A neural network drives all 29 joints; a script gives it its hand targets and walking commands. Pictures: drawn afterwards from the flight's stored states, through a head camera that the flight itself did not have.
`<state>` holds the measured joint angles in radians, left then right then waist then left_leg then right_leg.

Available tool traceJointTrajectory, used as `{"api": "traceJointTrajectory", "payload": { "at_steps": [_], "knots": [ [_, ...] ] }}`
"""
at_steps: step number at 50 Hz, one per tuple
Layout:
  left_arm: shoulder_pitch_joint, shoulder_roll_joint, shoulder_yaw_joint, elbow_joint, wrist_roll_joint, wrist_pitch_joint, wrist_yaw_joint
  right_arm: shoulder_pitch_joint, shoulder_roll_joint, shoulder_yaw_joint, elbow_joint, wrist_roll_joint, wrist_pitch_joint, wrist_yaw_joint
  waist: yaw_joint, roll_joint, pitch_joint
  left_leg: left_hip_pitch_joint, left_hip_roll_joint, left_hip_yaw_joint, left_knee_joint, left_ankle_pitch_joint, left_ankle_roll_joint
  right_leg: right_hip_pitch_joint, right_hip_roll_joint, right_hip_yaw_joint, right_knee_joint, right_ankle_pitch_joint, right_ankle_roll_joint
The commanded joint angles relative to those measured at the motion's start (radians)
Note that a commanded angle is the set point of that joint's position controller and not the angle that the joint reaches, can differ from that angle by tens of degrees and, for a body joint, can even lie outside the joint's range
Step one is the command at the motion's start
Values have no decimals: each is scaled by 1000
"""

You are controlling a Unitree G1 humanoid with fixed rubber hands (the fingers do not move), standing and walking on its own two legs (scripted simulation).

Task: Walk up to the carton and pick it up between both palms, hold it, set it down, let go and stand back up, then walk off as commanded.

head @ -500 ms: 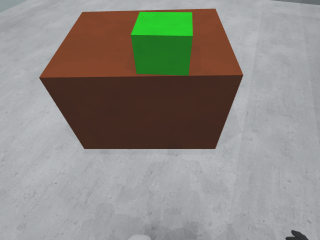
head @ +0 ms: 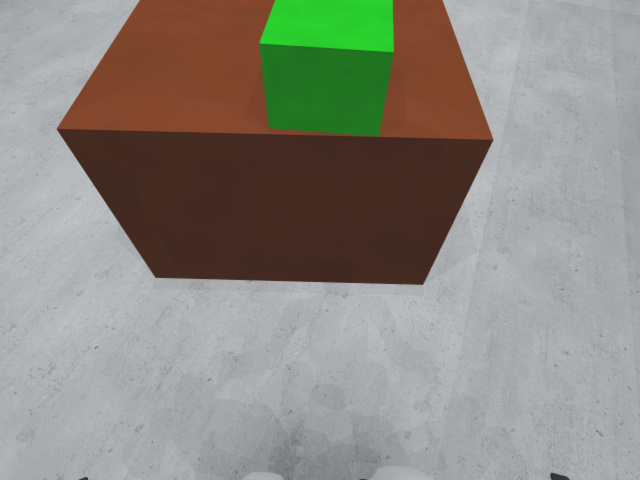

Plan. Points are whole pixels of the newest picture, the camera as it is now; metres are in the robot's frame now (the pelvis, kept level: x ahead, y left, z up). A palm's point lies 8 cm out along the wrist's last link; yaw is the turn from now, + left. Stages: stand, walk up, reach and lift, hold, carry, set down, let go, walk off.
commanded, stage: walk off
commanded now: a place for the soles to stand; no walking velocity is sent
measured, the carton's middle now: (329, 64) +0.91 +0.00 +0.00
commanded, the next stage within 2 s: none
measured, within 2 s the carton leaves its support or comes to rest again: neither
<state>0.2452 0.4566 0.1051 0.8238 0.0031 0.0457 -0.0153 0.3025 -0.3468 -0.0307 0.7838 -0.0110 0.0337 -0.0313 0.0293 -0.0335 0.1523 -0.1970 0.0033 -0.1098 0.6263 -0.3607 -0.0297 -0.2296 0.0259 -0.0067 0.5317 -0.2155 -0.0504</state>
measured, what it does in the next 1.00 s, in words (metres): steps on the spot: left foot, then right foot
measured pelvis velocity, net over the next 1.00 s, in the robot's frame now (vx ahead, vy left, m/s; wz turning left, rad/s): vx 0.01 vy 0.03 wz -0.01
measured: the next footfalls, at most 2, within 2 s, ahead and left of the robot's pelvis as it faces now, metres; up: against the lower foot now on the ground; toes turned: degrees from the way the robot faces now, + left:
left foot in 0.30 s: +0.04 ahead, +0.15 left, +0.00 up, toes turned -5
right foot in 0.56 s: +0.07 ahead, -0.10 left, +0.00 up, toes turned +0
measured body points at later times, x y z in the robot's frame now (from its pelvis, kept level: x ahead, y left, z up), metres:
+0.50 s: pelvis +0.01 +0.02 +0.01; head +0.05 +0.05 +0.45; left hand +0.10 +0.35 -0.12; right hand +0.09 -0.27 -0.10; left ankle +0.00 +0.15 -0.73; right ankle +0.01 -0.09 -0.70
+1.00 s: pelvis +0.01 +0.03 +0.00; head +0.04 +0.07 +0.45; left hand +0.10 +0.34 -0.13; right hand +0.10 -0.27 -0.09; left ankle +0.01 +0.15 -0.73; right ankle +0.00 -0.08 -0.68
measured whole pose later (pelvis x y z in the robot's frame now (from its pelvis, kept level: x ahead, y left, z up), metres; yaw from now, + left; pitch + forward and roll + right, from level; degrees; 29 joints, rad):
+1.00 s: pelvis +0.01 +0.03 +0.00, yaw +0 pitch -5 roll +0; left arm 0.18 0.40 0.09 0.84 0.02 0.08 -0.02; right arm 0.25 -0.31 -0.03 0.78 -0.02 0.02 -0.03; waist 0.02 -0.08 0.16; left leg -0.18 -0.04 -0.08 0.59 -0.33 0.01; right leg -0.35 0.05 0.02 0.97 -0.46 0.03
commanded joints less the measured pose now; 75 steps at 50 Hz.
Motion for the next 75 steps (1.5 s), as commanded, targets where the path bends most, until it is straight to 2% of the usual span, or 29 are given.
{"api": "traceJointTrajectory", "payload": {
  "at_steps": [1,3,6,10,13,15,16,17,19,22,26,28,29,30,31,38,43,44,45,46,48,51,57,59,60,62,69,73,75],
  "knots": [
    [83,158,31,-91,-11,-19,22,34,-244,-92,-84,18,-7,-24,2,-62,-264,-85,-23,34,392,-147,38,221,-331,374,-117,466,-141],
    [19,111,24,-104,0,-4,20,-3,-207,-78,-95,4,3,-29,-1,-107,-144,-192,-24,-13,507,-217,31,108,-340,413,-165,305,-207],
    [-7,109,23,-98,14,8,32,1,-226,-80,-75,4,9,-17,-22,-108,-83,-163,-7,-39,469,-174,31,2,-315,392,-202,85,-191],
    [-11,115,21,-104,10,2,38,14,-220,-80,-80,6,3,-16,-29,-115,-58,-143,-6,-17,336,-173,42,-4,-299,359,-200,81,-180],
    [-27,128,15,-103,11,7,35,37,-200,-72,-68,10,-8,-18,-46,-76,-64,-47,7,-4,73,-151,66,-25,-265,287,-138,192,-131],
    [-81,140,29,-112,11,8,32,86,-206,-79,-35,10,-27,-20,-77,57,-54,42,-6,-31,-272,105,92,-61,-157,147,86,274,-53],
    [-10,107,37,-110,9,10,30,63,-295,-97,-56,-10,-31,-15,-47,299,-81,100,200,-321,-317,349,184,-197,-11,50,377,-68,25],
    [-16,108,47,-80,8,18,29,-3,-314,-85,-71,5,-39,-11,-16,213,-21,-58,314,-449,-395,330,268,-161,54,-8,474,-318,79],
    [-7,130,50,-58,9,14,11,-117,-252,-87,-116,-8,-41,-19,26,187,20,-130,258,-383,-390,204,240,-126,-2,73,546,-260,87],
    [3,115,37,-50,16,10,-9,-84,-238,-88,-100,-18,-28,-20,5,243,-73,128,211,-269,-245,526,219,-225,-5,54,370,-267,58],
    [22,103,36,-50,2,-2,-5,-41,-278,-90,-74,-16,-26,-25,11,182,-154,136,220,-230,-204,540,183,-55,-20,32,31,-158,23],
    [60,111,42,-43,3,-19,9,-2,-286,-91,-72,-6,-26,-20,28,68,-187,59,154,-124,-95,508,109,156,-80,58,-198,118,5],
    [125,151,50,-40,5,-26,22,17,-290,-92,-86,1,-31,-15,41,-8,-276,-9,98,-66,46,366,73,314,-189,172,-131,357,-22],
    [108,204,48,-55,-11,-29,25,-1,-286,-91,-81,21,-21,-16,30,-94,-330,-36,-25,26,263,-24,40,274,-319,341,-112,467,-136],
    [53,164,35,-85,-9,-20,23,-8,-248,-86,-77,24,-13,-23,10,-84,-277,-97,-38,20,409,-203,42,213,-352,387,-102,505,-192],
    [0,121,22,-89,14,4,37,-20,-227,-75,-63,8,1,-18,-14,-129,-92,-181,-23,-14,343,-207,31,73,-301,373,-148,229,-189],
    [-93,137,23,-100,16,8,36,64,-194,-68,-35,12,-23,-20,-88,-6,-77,31,-12,3,-174,-29,79,-56,-215,203,7,309,-84],
    [-91,131,36,-95,15,9,33,83,-235,-87,-20,5,-26,-21,-86,134,-72,97,35,-100,-278,248,116,-140,-91,98,218,167,-18],
    [-37,94,42,-89,3,13,29,33,-306,-85,-47,3,-37,-14,-45,288,-14,18,283,-418,-380,363,220,-225,36,-18,404,-232,67],
    [-47,123,51,-70,19,24,28,-31,-318,-86,-75,1,-38,-14,-18,204,38,-120,321,-476,-423,275,265,-154,29,22,546,-312,89],
    [3,131,52,-48,14,13,9,-136,-241,-85,-109,-6,-38,-20,25,192,0,-72,246,-375,-358,260,239,-170,-5,84,539,-272,88],
    [-25,115,38,-49,22,8,-11,-48,-234,-90,-79,-22,-27,-28,-17,207,-70,196,218,-288,-243,555,215,-289,-2,43,362,-263,61],
    [50,91,34,-46,2,-7,4,-41,-282,-89,-84,-8,-21,-19,33,149,-138,24,175,-160,-189,463,134,97,-39,18,-143,16,14],
    [128,160,55,-44,3,-24,24,-2,-297,-96,-93,5,-26,-9,40,37,-281,-32,70,-57,33,291,74,309,-192,196,-125,291,-38],
    [73,203,47,-64,-13,-26,23,-14,-275,-88,-84,23,-18,-12,29,-97,-301,-51,-42,26,261,-70,43,224,-332,358,-129,383,-156],
    [-1,126,32,-98,-2,-12,20,-22,-218,-84,-85,11,1,-23,-7,-79,-193,-148,-48,0,459,-209,42,110,-340,400,-158,301,-204],
    [-8,115,25,-95,6,2,33,20,-216,-81,-66,4,3,-13,-22,-140,-73,-154,-16,-25,395,-165,41,-3,-310,396,-232,-39,-182],
    [-23,128,17,-100,3,6,35,32,-202,-73,-76,7,-11,-17,-36,-86,-51,-96,12,-22,103,-195,71,-11,-295,327,-180,96,-148],
    [-89,150,24,-115,3,10,31,90,-181,-70,-40,16,-27,-18,-74,-27,-62,38,-19,19,-240,-29,87,-45,-208,186,-37,237,-84]
  ]
}}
